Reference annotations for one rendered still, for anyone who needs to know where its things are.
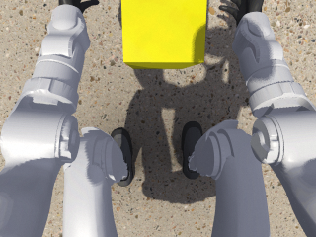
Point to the carton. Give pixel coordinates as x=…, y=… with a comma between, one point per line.
x=163, y=34

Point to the left robot upper arm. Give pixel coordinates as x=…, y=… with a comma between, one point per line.
x=35, y=144

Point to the robot right hand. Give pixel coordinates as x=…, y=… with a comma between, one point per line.
x=244, y=6

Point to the robot left shin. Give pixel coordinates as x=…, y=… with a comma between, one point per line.
x=94, y=131

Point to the right robot upper arm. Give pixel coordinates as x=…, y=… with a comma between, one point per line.
x=287, y=142

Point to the left robot forearm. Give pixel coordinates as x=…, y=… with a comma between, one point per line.
x=59, y=66

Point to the left robot foot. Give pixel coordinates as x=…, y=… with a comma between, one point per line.
x=122, y=138

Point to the right robot forearm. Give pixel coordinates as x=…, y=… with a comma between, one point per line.
x=267, y=75

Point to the robot left hand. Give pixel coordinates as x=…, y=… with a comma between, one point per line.
x=77, y=3

